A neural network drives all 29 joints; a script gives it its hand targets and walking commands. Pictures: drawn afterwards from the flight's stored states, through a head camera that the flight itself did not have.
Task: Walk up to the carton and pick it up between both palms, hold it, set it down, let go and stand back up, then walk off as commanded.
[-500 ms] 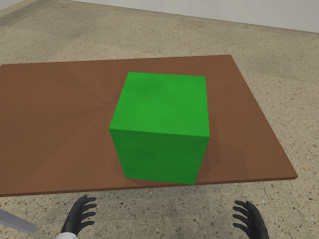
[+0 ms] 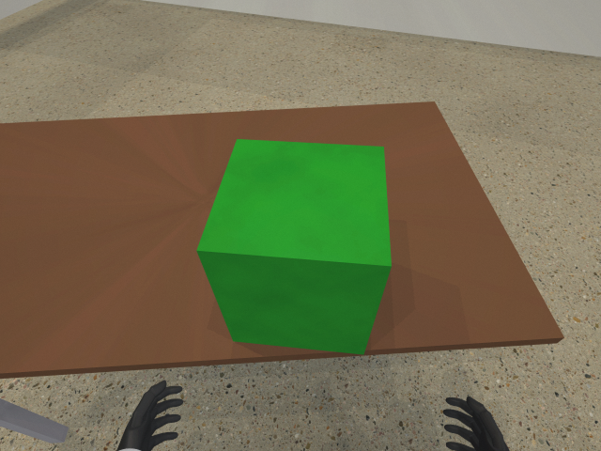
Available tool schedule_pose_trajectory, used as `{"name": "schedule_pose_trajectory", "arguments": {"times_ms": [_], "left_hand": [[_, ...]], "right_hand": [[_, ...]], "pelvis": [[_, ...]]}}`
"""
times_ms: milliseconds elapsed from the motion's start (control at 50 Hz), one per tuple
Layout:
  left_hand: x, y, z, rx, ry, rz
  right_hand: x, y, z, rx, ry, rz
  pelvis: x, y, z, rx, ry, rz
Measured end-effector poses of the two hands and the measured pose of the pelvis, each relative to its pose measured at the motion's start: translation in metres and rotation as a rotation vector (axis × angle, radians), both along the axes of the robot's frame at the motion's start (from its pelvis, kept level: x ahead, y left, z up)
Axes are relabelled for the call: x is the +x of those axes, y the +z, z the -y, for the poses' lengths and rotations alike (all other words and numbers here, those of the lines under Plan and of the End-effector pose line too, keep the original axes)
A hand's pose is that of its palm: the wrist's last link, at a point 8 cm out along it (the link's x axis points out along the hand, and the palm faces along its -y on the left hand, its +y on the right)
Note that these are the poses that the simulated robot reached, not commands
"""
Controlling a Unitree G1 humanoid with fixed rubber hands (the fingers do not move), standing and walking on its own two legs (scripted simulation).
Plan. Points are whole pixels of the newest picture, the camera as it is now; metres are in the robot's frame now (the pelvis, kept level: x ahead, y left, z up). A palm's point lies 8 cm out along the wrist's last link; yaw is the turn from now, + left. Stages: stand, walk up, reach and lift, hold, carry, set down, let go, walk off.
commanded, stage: let go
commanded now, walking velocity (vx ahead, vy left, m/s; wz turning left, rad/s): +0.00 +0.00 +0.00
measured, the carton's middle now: (302, 251) +0.40 +0.02 +0.03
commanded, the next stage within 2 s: stand in 0.30 s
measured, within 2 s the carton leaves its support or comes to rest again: neither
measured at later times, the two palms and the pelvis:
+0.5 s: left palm out of the picture +0.16 +0.24 -0.07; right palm out of the picture +0.10 -0.25 -0.11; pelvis +0.00 -0.01 +0.00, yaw +0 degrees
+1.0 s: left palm out of the picture +0.14 +0.24 -0.08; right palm out of the picture +0.09 -0.29 -0.11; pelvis +0.00 -0.02 +0.00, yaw +0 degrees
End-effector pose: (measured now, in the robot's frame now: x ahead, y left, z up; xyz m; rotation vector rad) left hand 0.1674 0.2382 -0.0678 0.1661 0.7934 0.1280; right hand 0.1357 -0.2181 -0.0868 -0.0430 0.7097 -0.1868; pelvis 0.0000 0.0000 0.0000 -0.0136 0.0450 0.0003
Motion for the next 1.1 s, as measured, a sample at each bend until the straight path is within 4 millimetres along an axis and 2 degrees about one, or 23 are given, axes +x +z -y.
{"name": "schedule_pose_trajectory", "arguments": {"times_ms": [360, 500, 620, 720, 1100], "left_hand": [[0.000, -0.004, -0.001, 0.043, -0.034, -0.013], [-0.004, -0.007, -0.004, 0.097, -0.072, 0.003], [-0.009, -0.008, 0.001, 0.106, -0.069, 0.002], [-0.013, -0.009, 0.004, 0.111, -0.063, -0.007], [-0.028, -0.017, -0.002, 0.116, -0.040, -0.056]], "right_hand": [[-0.004, -0.008, 0.002, -0.009, 0.023, -0.060], [-0.033, -0.021, 0.035, -0.059, 0.013, -0.275], [-0.040, -0.020, 0.064, -0.103, -0.001, -0.303], [-0.041, -0.021, 0.075, -0.114, -0.002, -0.306], [-0.046, -0.026, 0.073, -0.103, 0.013, -0.326]], "pelvis": [[0.003, 0.000, 0.001, 0.001, 0.000, -0.003], [0.003, -0.001, 0.009, 0.012, 0.001, 0.013], [0.002, -0.003, 0.016, 0.022, 0.001, 0.027], [0.002, -0.003, 0.021, 0.028, 0.001, 0.034], [0.001, -0.004, 0.022, 0.030, 0.001, 0.038]]}}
